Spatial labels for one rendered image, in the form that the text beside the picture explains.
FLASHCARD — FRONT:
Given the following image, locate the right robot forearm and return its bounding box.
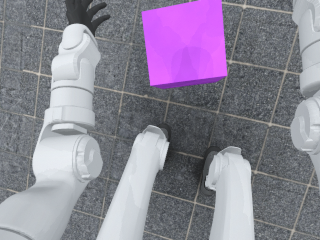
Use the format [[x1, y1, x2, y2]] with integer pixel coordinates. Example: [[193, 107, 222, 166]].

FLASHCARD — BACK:
[[292, 0, 320, 98]]

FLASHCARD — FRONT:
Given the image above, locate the left robot forearm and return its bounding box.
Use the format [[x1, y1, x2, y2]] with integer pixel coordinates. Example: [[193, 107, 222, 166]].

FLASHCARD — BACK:
[[32, 23, 101, 174]]

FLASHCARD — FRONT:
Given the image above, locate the left robot upper arm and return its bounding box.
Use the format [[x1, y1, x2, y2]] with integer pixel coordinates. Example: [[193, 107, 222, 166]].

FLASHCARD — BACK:
[[0, 134, 103, 240]]

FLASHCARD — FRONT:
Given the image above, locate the robot left thigh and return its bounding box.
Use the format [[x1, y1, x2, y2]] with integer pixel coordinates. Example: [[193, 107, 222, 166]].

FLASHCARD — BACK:
[[96, 131, 170, 240]]

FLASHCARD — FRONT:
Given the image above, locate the robot left shin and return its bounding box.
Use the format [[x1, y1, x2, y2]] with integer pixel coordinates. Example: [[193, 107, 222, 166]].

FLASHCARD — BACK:
[[132, 125, 166, 149]]

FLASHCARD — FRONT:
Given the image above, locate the carton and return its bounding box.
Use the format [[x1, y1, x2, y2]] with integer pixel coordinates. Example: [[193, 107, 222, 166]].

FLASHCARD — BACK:
[[141, 0, 227, 89]]

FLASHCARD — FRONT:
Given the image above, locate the robot left hand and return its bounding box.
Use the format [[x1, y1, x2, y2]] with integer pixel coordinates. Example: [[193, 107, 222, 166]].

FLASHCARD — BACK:
[[65, 0, 111, 37]]

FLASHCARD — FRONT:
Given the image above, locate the right robot upper arm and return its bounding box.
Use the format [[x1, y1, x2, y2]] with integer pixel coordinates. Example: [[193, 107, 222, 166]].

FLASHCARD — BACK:
[[290, 96, 320, 195]]

